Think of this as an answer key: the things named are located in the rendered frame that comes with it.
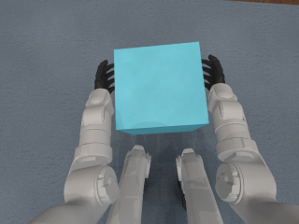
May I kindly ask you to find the right robot hand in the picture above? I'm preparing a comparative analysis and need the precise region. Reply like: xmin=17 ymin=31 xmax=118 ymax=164
xmin=201 ymin=54 xmax=225 ymax=91

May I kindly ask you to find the robot left thigh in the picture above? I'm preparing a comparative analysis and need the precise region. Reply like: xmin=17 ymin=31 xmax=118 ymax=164
xmin=106 ymin=148 xmax=151 ymax=224

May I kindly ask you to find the left robot upper arm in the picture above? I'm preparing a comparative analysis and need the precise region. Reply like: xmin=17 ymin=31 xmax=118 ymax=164
xmin=26 ymin=164 xmax=120 ymax=224

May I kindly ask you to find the right robot upper arm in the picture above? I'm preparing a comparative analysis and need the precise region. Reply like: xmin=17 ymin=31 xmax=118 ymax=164
xmin=215 ymin=161 xmax=299 ymax=224

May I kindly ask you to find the left robot hand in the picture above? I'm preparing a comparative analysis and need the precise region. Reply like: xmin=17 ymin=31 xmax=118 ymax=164
xmin=94 ymin=60 xmax=115 ymax=94

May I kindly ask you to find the right robot forearm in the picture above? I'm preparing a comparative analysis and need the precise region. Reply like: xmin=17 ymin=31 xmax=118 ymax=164
xmin=207 ymin=83 xmax=277 ymax=192

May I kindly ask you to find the robot thigh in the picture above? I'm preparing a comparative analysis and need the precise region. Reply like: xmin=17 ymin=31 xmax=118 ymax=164
xmin=106 ymin=148 xmax=151 ymax=224
xmin=176 ymin=152 xmax=224 ymax=224

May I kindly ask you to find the left robot forearm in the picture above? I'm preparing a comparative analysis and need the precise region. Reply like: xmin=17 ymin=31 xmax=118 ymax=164
xmin=64 ymin=88 xmax=115 ymax=198

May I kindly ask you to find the robot right thigh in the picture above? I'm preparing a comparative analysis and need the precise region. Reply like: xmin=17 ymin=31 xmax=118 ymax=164
xmin=176 ymin=152 xmax=224 ymax=224

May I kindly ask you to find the carton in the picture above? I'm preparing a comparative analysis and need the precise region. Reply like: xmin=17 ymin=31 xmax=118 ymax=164
xmin=114 ymin=42 xmax=209 ymax=135

